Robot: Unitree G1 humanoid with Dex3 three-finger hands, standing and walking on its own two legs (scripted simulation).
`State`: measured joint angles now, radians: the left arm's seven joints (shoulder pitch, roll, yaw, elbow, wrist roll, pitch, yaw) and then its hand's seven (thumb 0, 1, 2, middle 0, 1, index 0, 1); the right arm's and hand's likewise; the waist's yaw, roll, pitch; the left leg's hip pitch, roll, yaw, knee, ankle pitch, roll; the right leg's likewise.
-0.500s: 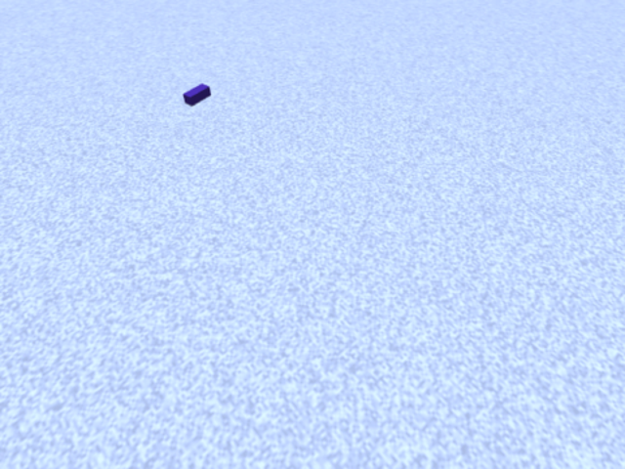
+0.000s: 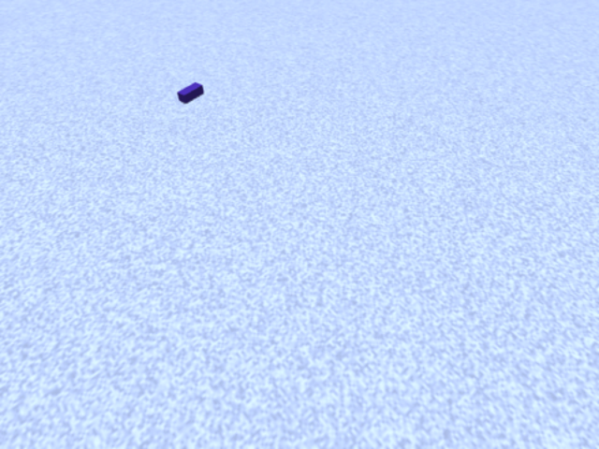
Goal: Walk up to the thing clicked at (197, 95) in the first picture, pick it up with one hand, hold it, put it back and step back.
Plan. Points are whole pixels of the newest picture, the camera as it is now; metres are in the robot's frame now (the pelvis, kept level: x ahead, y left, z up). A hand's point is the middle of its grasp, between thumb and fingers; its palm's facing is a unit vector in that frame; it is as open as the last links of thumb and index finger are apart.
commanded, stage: stand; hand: left
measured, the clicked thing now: (190, 92) +2.25 +0.71 -0.75
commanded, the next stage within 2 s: walk up in 0.62 s
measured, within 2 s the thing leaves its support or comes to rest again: neither
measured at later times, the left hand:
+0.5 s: hand out of the picture +0.07 +0.25 -0.16, palm faces -0.02 -0.94 -0.34, open 7.4 cm
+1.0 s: hand out of the picture +0.10 +0.42 -0.17, palm faces +0.10 -0.90 -0.42, open 7.4 cm
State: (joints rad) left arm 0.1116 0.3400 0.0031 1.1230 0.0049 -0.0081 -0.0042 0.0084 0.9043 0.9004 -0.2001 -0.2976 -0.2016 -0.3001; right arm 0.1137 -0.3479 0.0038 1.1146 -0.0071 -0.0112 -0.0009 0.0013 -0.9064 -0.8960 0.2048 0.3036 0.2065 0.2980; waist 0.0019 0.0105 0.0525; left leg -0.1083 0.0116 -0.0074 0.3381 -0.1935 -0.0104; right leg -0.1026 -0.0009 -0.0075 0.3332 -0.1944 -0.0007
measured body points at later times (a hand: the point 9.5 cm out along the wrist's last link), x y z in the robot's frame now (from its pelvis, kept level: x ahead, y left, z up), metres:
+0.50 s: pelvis +0.00 +0.00 +0.00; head +0.01 +0.00 +0.45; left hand +0.07 +0.30 -0.13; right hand +0.08 -0.30 -0.13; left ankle +0.00 +0.13 -0.75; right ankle -0.01 -0.12 -0.75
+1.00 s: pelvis +0.10 +0.09 -0.03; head +0.09 +0.11 +0.42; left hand +0.09 +0.46 -0.15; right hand +0.24 -0.25 -0.10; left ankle +0.14 +0.23 -0.75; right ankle -0.01 -0.10 -0.73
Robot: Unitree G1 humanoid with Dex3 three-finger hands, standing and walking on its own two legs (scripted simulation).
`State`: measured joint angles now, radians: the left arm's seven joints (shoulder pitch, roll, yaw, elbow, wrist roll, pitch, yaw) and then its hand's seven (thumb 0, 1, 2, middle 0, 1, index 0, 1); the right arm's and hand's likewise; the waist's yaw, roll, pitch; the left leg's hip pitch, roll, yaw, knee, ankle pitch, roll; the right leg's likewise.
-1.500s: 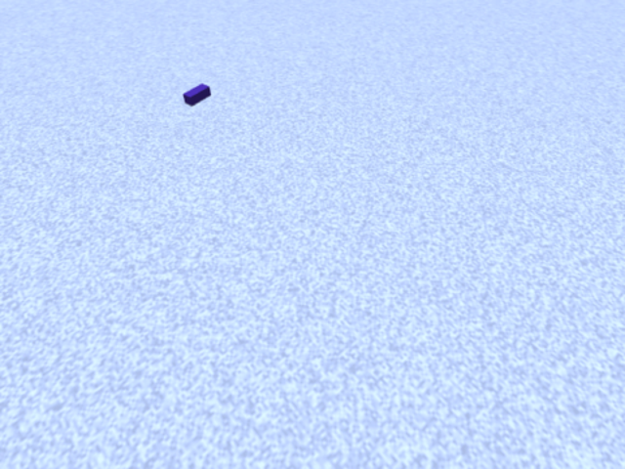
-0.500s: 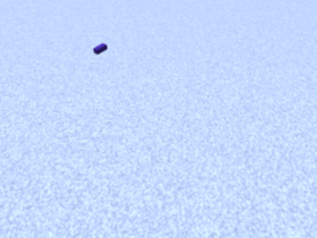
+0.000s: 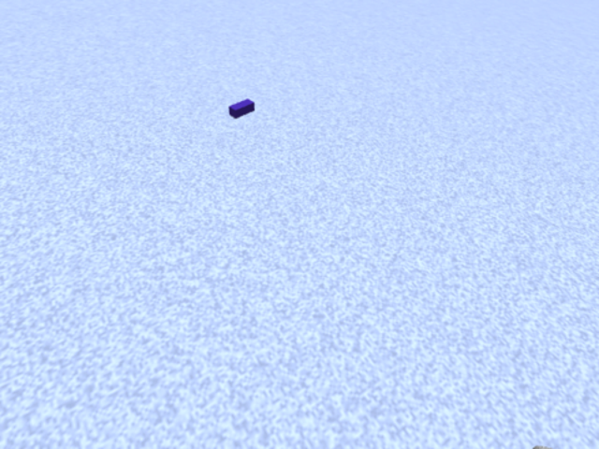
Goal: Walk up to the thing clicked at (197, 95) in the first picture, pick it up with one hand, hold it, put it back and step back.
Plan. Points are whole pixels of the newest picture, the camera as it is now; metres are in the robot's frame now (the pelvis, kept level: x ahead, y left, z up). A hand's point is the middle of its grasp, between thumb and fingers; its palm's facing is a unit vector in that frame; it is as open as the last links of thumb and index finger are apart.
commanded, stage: walk up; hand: left
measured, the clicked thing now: (241, 108) +2.21 +0.37 -0.72
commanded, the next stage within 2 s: none
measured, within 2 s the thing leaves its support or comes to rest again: neither
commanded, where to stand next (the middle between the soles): +1.85 +0.07 m, yaw +5 degrees
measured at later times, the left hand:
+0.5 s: hand (163, 275) +0.45 +0.27 -0.12, palm faces +0.01 -0.93 -0.36, open 7.4 cm
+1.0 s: hand (156, 205) +0.66 +0.35 -0.14, palm faces +0.06 -0.94 -0.34, open 7.4 cm
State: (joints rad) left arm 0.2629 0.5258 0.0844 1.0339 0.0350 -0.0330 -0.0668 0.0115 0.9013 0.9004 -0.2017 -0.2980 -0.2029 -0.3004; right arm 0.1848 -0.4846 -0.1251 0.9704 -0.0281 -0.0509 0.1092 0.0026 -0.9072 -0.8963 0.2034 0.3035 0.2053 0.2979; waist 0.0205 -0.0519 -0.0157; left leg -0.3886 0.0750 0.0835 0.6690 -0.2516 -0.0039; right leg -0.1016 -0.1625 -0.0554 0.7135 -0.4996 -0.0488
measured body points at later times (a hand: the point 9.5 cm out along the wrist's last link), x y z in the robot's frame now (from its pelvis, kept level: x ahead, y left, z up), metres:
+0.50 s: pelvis +0.31 -0.01 -0.01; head +0.34 -0.02 +0.44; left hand +0.44 +0.32 -0.09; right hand +0.32 -0.34 -0.13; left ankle +0.09 +0.12 -0.66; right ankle +0.43 -0.13 -0.72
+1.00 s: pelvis +0.62 +0.06 +0.02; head +0.63 +0.09 +0.46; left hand +0.65 +0.40 -0.11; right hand +0.74 -0.26 -0.06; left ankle +0.63 +0.17 -0.72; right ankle +0.61 -0.11 -0.64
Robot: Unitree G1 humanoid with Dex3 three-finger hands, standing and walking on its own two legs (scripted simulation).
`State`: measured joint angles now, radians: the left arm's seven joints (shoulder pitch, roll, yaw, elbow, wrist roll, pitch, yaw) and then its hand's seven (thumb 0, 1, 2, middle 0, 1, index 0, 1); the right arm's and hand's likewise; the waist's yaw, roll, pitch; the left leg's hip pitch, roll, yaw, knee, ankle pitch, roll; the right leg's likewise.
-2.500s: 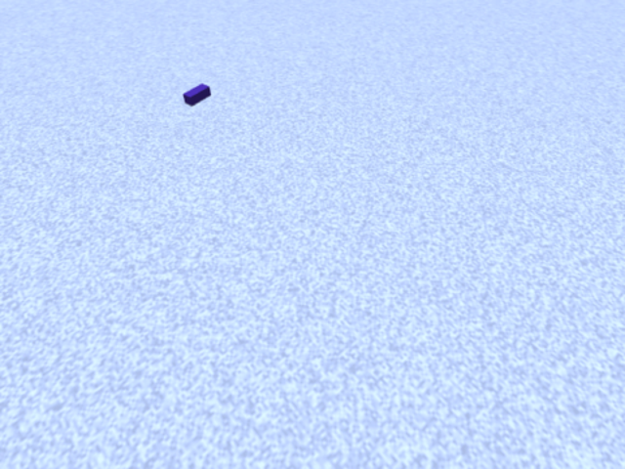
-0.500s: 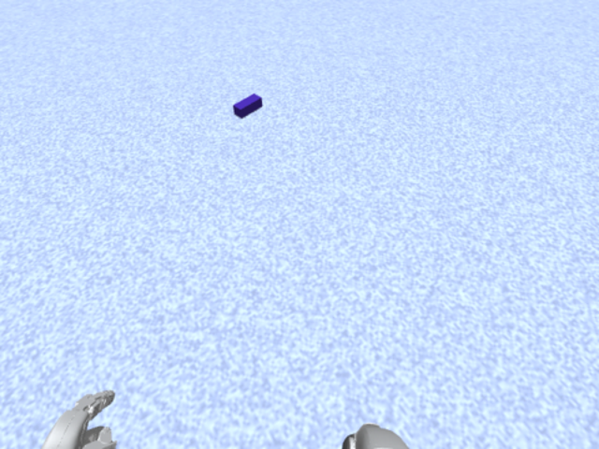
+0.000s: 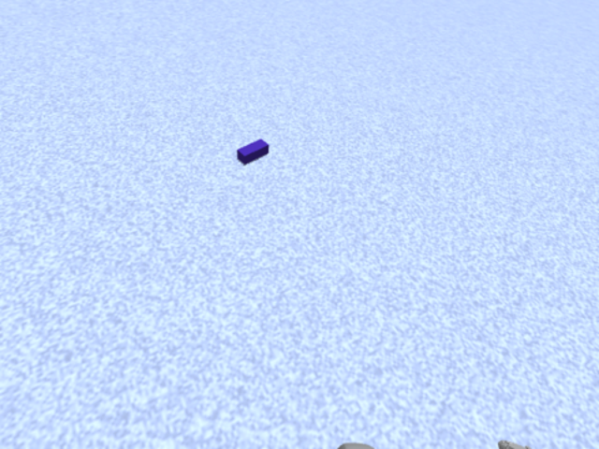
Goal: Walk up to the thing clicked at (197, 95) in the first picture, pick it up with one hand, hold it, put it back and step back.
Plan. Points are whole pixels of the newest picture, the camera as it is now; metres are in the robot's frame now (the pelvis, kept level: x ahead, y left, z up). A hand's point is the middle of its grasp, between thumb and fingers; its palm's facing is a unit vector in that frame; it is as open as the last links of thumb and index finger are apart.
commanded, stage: walk up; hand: left
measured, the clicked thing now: (253, 151) +1.60 +0.18 -0.74
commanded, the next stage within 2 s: none
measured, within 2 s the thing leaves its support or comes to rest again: neither
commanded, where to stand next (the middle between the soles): +1.23 -0.08 m, yaw +0 degrees
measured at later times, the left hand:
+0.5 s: hand (180, 290) +0.39 +0.21 -0.11, palm faces -0.03 -0.93 -0.38, open 7.4 cm
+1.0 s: hand (181, 222) +0.58 +0.25 -0.15, palm faces -0.05 -0.95 -0.31, open 7.4 cm
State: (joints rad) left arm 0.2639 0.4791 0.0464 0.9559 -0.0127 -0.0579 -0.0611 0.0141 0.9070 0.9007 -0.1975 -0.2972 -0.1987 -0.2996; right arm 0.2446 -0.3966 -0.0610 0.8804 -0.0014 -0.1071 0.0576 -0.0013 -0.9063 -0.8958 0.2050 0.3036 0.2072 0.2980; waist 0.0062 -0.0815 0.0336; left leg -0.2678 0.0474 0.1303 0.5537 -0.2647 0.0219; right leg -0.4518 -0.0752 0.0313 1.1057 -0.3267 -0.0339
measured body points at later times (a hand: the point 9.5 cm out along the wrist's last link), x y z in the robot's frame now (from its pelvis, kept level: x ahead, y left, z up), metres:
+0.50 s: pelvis +0.28 -0.06 +0.01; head +0.29 -0.08 +0.46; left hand +0.39 +0.25 -0.08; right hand +0.34 -0.38 -0.12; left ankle +0.30 +0.11 -0.66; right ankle +0.31 -0.14 -0.73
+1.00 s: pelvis +0.53 -0.02 +0.00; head +0.54 +0.00 +0.45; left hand +0.58 +0.30 -0.12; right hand +0.62 -0.34 -0.09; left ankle +0.55 +0.09 -0.73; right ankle +0.58 -0.18 -0.68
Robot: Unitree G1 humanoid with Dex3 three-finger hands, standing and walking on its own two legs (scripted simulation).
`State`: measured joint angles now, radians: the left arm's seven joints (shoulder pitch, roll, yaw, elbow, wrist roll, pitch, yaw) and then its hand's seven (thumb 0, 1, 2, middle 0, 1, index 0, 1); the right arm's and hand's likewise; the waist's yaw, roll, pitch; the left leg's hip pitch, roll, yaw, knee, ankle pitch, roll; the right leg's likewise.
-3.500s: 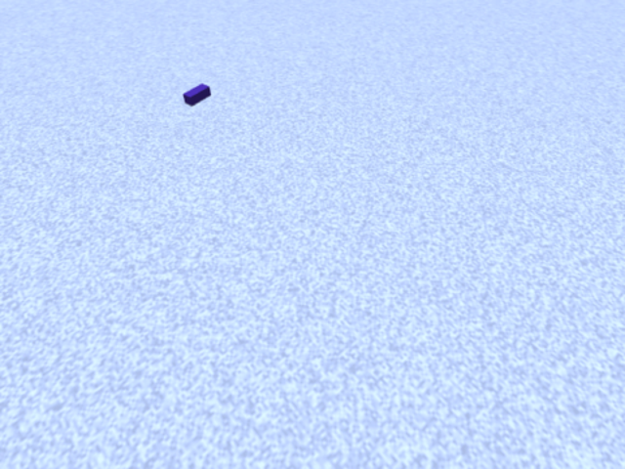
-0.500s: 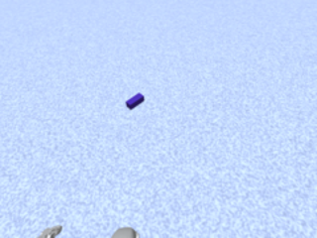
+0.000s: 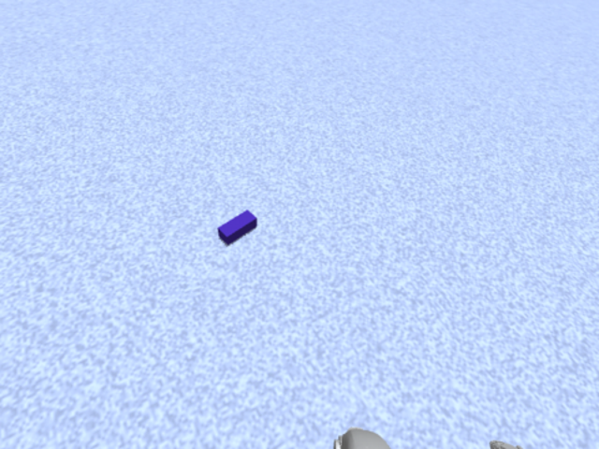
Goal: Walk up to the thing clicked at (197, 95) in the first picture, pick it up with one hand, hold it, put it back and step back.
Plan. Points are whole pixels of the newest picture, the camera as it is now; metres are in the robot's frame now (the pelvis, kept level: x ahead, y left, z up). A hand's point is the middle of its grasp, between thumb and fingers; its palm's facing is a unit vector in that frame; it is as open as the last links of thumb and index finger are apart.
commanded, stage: walk up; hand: left
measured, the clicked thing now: (237, 227) +1.07 +0.22 -0.74
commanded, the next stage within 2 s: none
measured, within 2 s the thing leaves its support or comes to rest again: neither
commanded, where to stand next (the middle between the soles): +0.70 -0.05 m, yaw +1 degrees
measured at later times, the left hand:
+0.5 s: hand (155, 366) +0.26 +0.22 -0.12, palm faces +0.02 -0.92 -0.39, open 7.4 cm
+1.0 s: hand (177, 261) +0.47 +0.24 -0.14, palm faces -0.06 -0.93 -0.37, open 7.4 cm
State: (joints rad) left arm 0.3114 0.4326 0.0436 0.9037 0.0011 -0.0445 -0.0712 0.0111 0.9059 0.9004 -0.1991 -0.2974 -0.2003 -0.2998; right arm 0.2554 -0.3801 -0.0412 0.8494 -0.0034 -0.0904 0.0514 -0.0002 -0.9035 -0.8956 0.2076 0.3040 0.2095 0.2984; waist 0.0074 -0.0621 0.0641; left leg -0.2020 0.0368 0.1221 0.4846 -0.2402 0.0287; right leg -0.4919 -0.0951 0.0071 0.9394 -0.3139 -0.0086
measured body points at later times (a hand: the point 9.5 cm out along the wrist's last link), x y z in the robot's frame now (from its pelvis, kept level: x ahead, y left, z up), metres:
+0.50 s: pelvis +0.21 -0.05 +0.00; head +0.24 -0.07 +0.45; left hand +0.26 +0.27 -0.10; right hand +0.31 -0.37 -0.12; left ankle +0.31 +0.09 -0.70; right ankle +0.22 -0.17 -0.74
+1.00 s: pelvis +0.40 -0.04 -0.01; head +0.42 -0.04 +0.44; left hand +0.47 +0.29 -0.11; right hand +0.44 -0.37 -0.12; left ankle +0.37 +0.09 -0.74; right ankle +0.52 -0.19 -0.72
